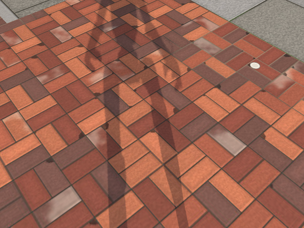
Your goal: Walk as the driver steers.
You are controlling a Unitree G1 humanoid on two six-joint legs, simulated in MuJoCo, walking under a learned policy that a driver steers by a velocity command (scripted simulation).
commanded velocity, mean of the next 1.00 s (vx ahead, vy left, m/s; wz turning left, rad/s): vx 0.50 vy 0.00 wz -0.08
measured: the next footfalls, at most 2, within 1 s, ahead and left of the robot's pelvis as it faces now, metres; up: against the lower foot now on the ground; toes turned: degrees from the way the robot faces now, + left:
right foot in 0.16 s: +0.26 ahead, -0.14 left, +0.00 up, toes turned -9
left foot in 0.70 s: +0.61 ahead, +0.00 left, +0.00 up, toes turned -10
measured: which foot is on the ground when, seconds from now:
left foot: down 0.00-0.18, up 0.20-0.68, down 0.70-1.00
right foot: up 0.00-0.14, down 0.16-0.72, up 0.74-1.00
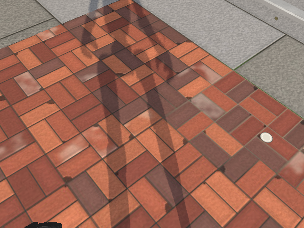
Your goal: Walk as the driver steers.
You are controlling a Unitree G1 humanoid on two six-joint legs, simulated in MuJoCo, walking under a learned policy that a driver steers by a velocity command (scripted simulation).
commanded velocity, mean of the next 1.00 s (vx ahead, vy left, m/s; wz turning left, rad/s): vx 0.12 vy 0.00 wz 0.26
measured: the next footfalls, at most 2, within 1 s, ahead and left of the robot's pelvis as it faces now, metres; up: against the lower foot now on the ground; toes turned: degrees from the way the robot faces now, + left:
right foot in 0.18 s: +0.31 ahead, -0.12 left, +0.00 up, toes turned +13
left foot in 0.56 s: +0.21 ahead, +0.11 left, +0.00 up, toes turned +13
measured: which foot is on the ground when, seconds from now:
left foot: down 0.00-0.18, up 0.20-0.54, down 0.56-1.00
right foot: up 0.00-0.16, down 0.18-1.00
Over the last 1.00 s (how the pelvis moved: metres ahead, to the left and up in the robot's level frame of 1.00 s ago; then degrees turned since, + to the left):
0.58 -0.06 0.00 -1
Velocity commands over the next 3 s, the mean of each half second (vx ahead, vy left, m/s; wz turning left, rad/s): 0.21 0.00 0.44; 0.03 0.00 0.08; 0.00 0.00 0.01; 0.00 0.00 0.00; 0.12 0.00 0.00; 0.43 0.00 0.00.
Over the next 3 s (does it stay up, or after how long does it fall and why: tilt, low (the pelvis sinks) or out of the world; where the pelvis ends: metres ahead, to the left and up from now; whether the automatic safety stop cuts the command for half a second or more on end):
stays up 0.52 0.06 -0.04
